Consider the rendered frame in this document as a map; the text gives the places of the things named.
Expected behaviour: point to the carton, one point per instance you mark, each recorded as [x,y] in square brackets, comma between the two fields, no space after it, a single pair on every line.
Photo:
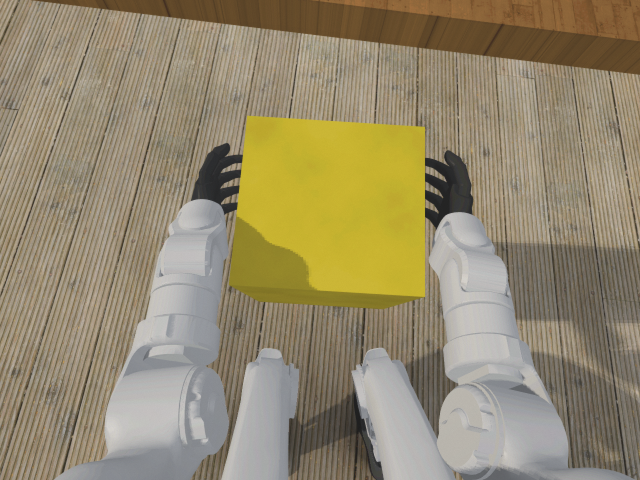
[330,213]

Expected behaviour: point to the robot left hand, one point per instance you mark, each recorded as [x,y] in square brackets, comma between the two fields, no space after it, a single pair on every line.
[211,179]

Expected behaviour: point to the robot left shin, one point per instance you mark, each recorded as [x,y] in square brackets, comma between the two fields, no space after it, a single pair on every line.
[267,353]

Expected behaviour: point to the left robot upper arm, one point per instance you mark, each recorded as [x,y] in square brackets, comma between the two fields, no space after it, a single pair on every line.
[161,424]

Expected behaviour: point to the right robot forearm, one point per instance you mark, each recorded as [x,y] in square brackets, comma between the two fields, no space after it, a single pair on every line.
[483,343]

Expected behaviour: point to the robot right hand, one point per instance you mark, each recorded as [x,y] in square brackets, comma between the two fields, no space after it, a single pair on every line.
[456,191]

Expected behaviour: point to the right robot foot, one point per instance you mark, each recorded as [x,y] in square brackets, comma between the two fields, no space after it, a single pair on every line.
[374,466]

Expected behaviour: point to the left robot forearm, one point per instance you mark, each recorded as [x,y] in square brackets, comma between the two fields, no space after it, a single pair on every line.
[180,326]

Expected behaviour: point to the right robot upper arm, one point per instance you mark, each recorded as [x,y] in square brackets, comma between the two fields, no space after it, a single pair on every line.
[488,432]

